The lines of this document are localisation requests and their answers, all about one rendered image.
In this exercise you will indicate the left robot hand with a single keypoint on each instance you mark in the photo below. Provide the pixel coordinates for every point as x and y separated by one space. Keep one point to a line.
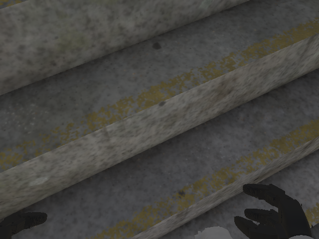
19 221

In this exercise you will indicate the right robot hand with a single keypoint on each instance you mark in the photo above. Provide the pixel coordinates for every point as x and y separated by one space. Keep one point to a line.
289 221

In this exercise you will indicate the right robot thigh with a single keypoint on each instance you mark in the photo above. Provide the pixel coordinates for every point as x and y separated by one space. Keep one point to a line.
214 232

